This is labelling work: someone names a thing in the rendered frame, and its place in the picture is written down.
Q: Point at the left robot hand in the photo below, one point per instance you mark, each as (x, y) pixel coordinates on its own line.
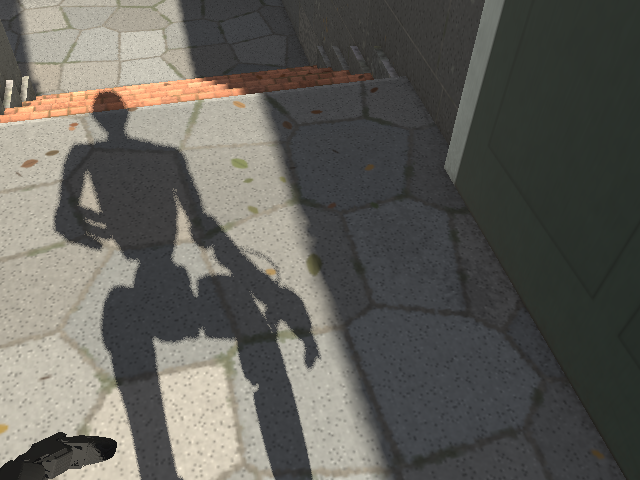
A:
(56, 454)

